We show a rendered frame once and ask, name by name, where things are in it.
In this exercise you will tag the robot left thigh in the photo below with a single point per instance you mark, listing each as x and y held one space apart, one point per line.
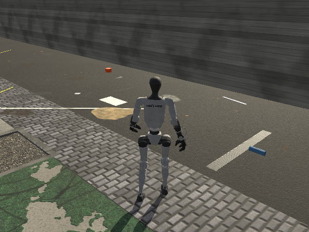
143 146

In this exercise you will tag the right robot forearm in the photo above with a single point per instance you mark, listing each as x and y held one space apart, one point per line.
179 131

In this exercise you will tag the left robot upper arm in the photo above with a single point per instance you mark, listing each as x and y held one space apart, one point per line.
137 108

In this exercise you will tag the left robot hand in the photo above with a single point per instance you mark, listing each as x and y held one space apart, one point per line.
137 126

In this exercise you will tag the right robot hand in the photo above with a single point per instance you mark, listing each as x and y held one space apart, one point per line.
183 144

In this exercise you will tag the left robot foot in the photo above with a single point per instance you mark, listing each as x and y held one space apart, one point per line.
140 198

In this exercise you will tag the right robot upper arm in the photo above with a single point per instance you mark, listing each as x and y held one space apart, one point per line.
172 111

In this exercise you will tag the left robot forearm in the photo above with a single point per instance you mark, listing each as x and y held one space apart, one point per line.
132 124

